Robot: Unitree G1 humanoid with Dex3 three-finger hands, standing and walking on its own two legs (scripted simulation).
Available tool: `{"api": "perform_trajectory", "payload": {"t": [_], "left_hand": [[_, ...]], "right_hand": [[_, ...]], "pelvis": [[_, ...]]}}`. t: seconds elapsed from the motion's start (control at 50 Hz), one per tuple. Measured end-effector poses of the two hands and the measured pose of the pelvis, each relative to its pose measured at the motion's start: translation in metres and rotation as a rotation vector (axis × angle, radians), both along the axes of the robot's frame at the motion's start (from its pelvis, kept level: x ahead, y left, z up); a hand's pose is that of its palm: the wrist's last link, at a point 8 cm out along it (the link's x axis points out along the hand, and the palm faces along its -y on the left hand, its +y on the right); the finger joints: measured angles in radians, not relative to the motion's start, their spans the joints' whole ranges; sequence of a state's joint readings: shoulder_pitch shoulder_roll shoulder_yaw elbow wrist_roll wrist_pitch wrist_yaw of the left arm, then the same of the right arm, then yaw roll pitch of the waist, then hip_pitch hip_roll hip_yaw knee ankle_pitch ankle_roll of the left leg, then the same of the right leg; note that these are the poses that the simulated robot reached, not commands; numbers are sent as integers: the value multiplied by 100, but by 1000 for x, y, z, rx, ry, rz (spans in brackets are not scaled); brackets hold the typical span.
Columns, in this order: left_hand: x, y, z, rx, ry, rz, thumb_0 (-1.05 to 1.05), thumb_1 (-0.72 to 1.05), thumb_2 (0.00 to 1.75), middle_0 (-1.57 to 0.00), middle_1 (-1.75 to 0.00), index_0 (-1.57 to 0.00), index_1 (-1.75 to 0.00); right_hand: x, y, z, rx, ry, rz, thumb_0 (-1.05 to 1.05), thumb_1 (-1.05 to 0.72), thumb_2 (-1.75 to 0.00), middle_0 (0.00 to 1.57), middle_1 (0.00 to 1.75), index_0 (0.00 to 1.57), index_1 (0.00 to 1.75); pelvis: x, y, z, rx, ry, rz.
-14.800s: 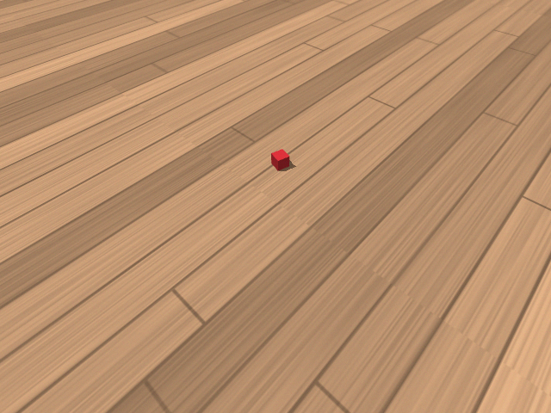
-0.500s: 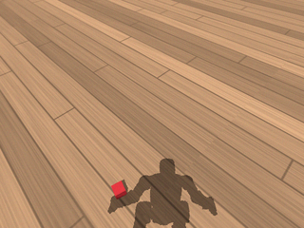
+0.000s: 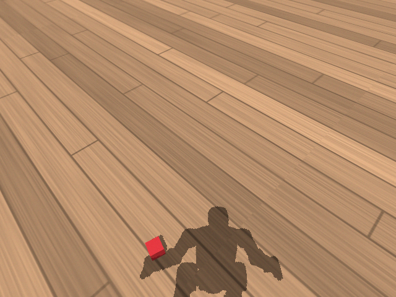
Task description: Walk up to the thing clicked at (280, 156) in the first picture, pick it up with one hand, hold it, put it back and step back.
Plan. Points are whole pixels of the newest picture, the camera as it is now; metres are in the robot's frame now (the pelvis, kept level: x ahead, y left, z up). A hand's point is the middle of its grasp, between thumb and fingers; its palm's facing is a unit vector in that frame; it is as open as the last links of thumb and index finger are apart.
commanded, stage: stand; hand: left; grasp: from above
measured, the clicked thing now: (155, 248) +0.47 +0.23 -0.75
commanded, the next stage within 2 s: rise first in 0.74 s
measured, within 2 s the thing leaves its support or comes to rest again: neither
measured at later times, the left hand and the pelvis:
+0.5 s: hand out of the picture +0.08 +0.26 -0.15, palm faces -0.03 -0.94 -0.35, open 7.4 cm; pelvis +0.01 +0.00 +0.00, yaw +0 degrees
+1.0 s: hand out of the picture +0.14 +0.25 -0.16, palm faces +0.02 -0.94 -0.34, open 8.0 cm; pelvis +0.00 +0.00 -0.01, yaw +1 degrees
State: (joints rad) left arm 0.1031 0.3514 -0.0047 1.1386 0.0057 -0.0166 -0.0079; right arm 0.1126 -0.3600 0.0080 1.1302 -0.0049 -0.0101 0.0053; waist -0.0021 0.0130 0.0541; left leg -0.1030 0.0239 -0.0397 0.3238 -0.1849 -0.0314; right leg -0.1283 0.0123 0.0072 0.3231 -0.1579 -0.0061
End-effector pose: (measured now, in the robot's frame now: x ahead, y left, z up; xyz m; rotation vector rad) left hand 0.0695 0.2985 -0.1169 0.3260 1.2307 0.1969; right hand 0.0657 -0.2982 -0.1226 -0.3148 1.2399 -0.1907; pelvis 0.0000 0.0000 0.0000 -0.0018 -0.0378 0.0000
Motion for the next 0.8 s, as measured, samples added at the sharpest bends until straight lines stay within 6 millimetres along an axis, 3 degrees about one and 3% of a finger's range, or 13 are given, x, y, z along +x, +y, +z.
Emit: {"api": "perform_trajectory", "payload": {"t": [0.8], "left_hand": [[8, 4, 0, 3, 5, 6, 1, 90, 90, -21, -30, -20, -30]], "right_hand": [[14, 4, 1, -3, -6, 5, 1, -90, -90, 20, 30, 21, 30]], "pelvis": [[11, 3, 0, -1, 5, 1]]}}
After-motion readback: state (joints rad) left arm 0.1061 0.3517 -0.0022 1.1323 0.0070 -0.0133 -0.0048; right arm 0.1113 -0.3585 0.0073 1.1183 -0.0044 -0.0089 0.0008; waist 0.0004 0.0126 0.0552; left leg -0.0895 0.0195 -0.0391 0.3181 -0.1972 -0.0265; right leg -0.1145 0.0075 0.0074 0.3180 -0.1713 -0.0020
